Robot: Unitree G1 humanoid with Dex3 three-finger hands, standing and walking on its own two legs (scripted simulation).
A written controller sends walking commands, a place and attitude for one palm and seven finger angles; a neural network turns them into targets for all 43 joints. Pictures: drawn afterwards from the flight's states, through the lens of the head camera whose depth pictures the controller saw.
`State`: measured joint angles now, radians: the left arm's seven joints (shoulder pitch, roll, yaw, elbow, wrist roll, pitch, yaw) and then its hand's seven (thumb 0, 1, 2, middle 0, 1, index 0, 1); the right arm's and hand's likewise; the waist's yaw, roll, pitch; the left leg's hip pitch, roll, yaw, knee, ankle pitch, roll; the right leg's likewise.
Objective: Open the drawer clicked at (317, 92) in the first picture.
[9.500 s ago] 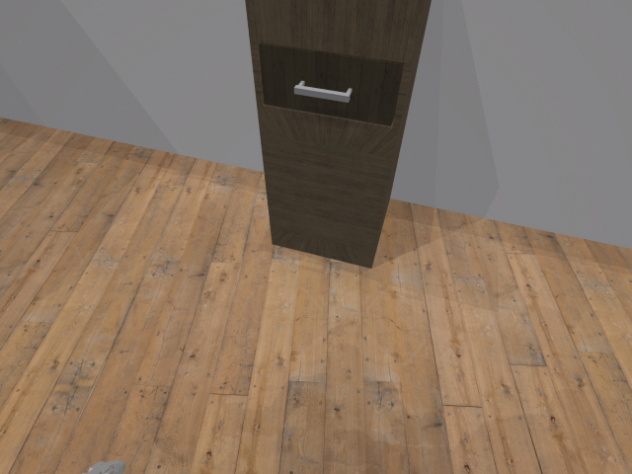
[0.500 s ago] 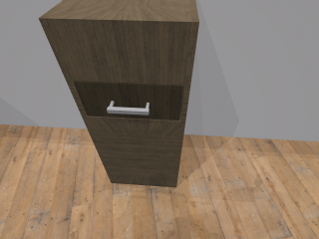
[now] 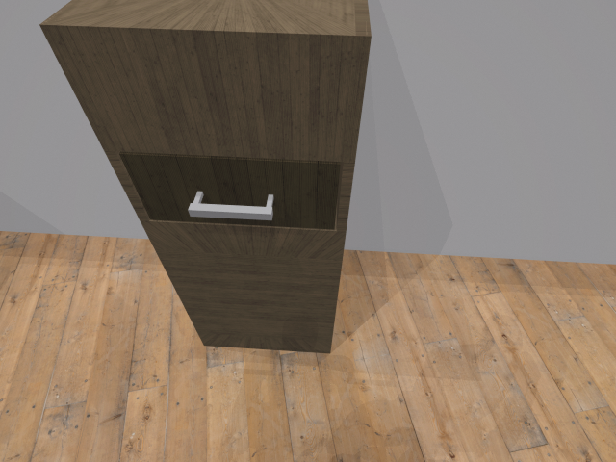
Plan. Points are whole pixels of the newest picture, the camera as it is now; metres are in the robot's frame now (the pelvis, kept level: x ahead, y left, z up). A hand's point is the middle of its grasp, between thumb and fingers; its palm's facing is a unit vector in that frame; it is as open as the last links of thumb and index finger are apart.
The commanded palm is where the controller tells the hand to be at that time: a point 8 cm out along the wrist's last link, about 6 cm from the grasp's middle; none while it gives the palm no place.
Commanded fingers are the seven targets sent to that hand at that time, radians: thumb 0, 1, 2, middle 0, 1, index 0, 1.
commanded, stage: look again from close up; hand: left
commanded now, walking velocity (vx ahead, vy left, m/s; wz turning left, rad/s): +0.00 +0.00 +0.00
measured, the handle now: (233, 204) +0.54 +0.18 -0.03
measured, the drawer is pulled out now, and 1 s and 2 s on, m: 0.00 0.00 0.00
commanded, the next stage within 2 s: raise the hand with hooked fingers in 0.34 s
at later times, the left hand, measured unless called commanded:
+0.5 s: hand out of the picture +0.04 +0.15 -0.16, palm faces -0.07 -0.96 -0.28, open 7.3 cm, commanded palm +0.12 +0.19 -0.06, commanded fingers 0.00 0.81 0.86 -0.21 -0.36 -0.21 -0.36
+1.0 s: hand (176, 426) +0.17 +0.19 -0.05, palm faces +0.08 -0.04 -1.00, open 9.4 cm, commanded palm +0.17 +0.19 +0.01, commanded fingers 0.00 0.22 0.61 -0.25 -0.74 -0.25 -0.74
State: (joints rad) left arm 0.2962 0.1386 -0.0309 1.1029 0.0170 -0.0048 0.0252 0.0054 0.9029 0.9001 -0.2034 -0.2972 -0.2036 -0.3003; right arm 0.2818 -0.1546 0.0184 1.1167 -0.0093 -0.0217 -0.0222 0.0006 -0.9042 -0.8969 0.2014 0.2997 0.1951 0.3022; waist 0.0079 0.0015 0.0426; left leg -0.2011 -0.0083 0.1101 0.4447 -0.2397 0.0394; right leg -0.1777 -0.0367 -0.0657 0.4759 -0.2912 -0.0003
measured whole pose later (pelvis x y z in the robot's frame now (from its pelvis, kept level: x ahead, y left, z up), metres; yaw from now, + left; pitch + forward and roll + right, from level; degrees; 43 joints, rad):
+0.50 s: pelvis +0.02 -0.03 +0.00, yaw -1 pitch +0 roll +1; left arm 0.38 0.18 -0.05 0.79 0.10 0.06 0.07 0.02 0.93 0.90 -0.21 -0.30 -0.21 -0.30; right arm 0.29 -0.18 0.02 1.04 0.01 -0.07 -0.06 0.01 -0.92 -0.90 0.20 0.30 0.20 0.30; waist 0.03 0.01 0.03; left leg -0.19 0.04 0.10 0.47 -0.29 -0.01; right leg -0.17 0.01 -0.07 0.49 -0.33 -0.04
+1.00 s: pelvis -0.03 -0.05 -0.07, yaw -2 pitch +11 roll +2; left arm 0.39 0.34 -0.05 0.02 1.09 -0.05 0.52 0.00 0.43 0.70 -0.26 -0.59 -0.26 -0.60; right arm 0.01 -0.23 -0.04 0.52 -0.08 0.05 -0.01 0.00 -0.90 -0.90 0.20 0.30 0.19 0.30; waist 0.13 0.03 -0.14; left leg -0.73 0.01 -0.02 0.98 -0.44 -0.03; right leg -0.72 0.01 -0.06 1.04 -0.51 -0.09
